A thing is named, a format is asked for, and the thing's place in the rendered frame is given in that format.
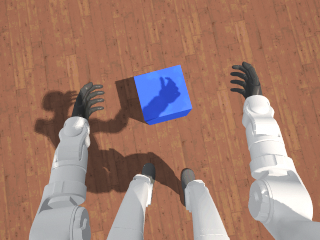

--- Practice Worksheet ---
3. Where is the left robot thigh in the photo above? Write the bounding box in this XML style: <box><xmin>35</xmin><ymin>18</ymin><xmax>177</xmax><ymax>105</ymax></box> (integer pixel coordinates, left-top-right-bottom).
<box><xmin>106</xmin><ymin>179</ymin><xmax>153</xmax><ymax>240</ymax></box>

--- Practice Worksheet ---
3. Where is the robot right forearm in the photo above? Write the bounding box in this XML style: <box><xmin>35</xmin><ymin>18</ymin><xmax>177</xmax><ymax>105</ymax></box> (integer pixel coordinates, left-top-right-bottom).
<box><xmin>242</xmin><ymin>95</ymin><xmax>313</xmax><ymax>219</ymax></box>

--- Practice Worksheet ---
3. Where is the robot left shin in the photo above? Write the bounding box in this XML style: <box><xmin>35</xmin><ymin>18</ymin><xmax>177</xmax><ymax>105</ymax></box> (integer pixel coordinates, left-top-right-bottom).
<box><xmin>129</xmin><ymin>174</ymin><xmax>151</xmax><ymax>185</ymax></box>

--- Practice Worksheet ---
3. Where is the right robot hand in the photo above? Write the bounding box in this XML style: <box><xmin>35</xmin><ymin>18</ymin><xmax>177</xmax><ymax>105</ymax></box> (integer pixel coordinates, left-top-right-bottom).
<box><xmin>230</xmin><ymin>61</ymin><xmax>263</xmax><ymax>99</ymax></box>

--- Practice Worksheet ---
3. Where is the robot left upper arm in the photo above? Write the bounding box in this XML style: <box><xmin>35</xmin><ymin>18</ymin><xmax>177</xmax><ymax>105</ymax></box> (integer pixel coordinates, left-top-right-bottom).
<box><xmin>30</xmin><ymin>205</ymin><xmax>91</xmax><ymax>240</ymax></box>

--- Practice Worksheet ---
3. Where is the left robot hand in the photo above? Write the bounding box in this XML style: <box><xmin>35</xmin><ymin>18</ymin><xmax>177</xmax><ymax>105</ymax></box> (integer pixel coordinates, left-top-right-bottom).
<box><xmin>71</xmin><ymin>82</ymin><xmax>105</xmax><ymax>121</ymax></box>

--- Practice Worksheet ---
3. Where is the robot right upper arm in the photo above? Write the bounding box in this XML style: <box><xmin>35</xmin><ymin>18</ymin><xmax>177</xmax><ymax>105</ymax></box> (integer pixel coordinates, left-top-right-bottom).
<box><xmin>248</xmin><ymin>178</ymin><xmax>320</xmax><ymax>240</ymax></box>

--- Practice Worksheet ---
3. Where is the carton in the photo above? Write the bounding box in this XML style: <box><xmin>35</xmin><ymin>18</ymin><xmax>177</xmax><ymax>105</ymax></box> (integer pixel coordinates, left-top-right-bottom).
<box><xmin>134</xmin><ymin>65</ymin><xmax>192</xmax><ymax>125</ymax></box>

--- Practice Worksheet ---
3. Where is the robot left forearm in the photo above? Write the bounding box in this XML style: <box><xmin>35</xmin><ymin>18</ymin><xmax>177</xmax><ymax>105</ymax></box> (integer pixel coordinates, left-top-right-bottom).
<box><xmin>29</xmin><ymin>116</ymin><xmax>91</xmax><ymax>240</ymax></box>

